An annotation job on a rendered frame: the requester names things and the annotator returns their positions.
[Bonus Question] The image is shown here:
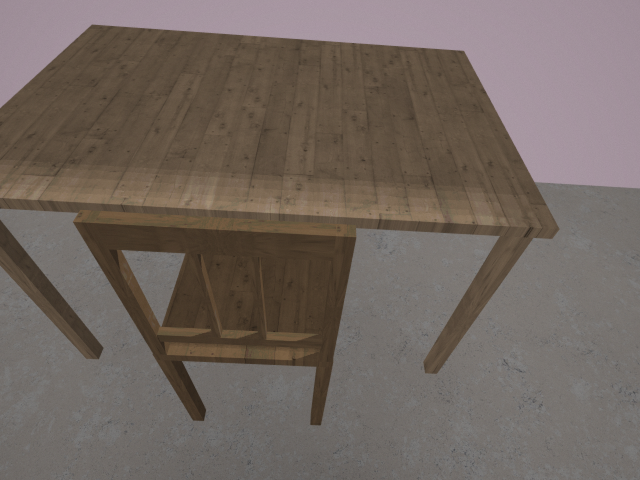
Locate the table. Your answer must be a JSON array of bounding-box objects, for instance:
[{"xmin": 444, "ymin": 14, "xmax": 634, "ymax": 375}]
[{"xmin": 0, "ymin": 25, "xmax": 559, "ymax": 374}]

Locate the chair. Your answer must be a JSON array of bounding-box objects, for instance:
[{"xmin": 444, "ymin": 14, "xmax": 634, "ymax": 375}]
[{"xmin": 73, "ymin": 210, "xmax": 356, "ymax": 425}]

